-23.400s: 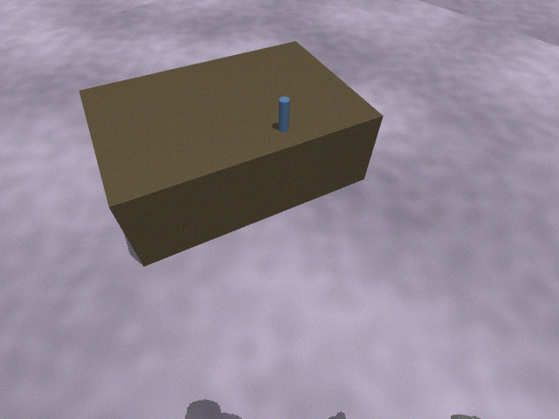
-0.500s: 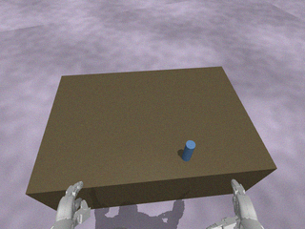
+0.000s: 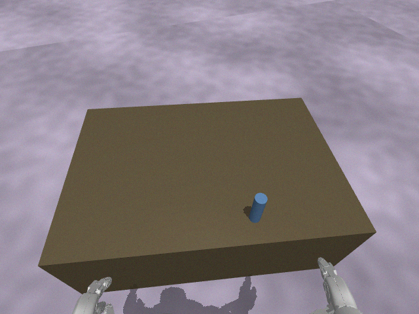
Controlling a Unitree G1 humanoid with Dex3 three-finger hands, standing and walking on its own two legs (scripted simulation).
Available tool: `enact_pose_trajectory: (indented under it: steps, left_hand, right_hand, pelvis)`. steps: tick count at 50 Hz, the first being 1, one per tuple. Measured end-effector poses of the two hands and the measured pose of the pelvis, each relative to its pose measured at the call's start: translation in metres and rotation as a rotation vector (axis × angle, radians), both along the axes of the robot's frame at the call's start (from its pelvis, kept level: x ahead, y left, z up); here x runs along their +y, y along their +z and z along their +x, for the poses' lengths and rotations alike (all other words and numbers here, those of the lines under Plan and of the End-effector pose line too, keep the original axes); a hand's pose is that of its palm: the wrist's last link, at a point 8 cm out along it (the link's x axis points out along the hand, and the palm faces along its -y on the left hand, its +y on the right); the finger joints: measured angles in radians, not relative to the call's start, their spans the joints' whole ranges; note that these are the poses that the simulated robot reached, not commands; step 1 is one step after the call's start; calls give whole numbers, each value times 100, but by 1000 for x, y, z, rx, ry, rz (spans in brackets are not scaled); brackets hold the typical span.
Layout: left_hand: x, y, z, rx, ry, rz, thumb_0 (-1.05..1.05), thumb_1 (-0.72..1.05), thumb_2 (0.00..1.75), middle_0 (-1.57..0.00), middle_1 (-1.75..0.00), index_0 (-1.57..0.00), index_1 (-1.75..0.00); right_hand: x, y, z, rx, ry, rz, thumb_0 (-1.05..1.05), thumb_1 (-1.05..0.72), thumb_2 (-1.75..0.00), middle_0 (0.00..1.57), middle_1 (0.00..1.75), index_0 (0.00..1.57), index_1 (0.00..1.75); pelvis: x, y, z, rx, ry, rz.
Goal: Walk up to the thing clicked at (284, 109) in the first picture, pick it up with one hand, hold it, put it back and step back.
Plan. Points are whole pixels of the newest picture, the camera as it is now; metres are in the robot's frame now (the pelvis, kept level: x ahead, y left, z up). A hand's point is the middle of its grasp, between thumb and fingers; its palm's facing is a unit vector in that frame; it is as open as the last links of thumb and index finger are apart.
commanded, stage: home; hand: right
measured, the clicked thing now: (257, 208) +0.47 -0.16 -0.30
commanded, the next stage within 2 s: stand in 1.40 s
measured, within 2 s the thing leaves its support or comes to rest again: neither
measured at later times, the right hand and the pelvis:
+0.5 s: hand out of the picture +0.04 -0.25 -0.13, palm faces +0.01 +0.92 -0.38, open 17.3 cm; pelvis -0.01 +0.00 +0.02, yaw +0 degrees
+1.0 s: hand out of the picture +0.06 -0.24 -0.12, palm faces +0.00 +0.93 -0.37, open 17.3 cm; pelvis +0.00 +0.01 +0.03, yaw +0 degrees
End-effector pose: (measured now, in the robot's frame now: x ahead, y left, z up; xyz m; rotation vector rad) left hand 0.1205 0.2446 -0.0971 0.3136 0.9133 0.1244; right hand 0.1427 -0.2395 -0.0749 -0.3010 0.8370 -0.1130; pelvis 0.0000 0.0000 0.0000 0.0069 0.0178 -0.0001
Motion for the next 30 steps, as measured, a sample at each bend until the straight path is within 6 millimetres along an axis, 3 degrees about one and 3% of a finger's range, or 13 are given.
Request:
enact_pose_trajectory:
  steps: [6, 12, 21, 30]
  left_hand:
    - [18, -4, -24, 103, 41, -8, 1, 89, 90, -20, -30, -21, -30]
    - [30, -7, -44, 183, 70, -3, 1, 90, 90, -20, -30, -21, -30]
    - [37, -11, -66, 271, 89, -8, 1, 90, 90, -20, -30, -21, -30]
    - [42, -11, -85, 336, 104, -1, 1, 90, 90, -20, -30, -21, -30]
  right_hand:
    - [-33, -6, -34, 124, -52, -44, -1, 51, -7, 6, 5, 6, 6]
    - [-52, -6, -67, 228, -117, -79, -1, 51, -7, 6, 5, 6, 6]
    - [-56, -9, -103, 338, -166, -89, -1, 52, -7, 6, 5, 6, 6]
    - [-51, -15, -114, 397, -170, -70, -1, 51, -7, 6, 5, 6, 6]
  pelvis:
    - [-1, 9, 3, -35, -3, -10]
    - [-1, 16, 1, -60, -2, -16]
    - [1, 22, -5, -79, -6, -17]
    - [3, 24, -8, -76, -4, -20]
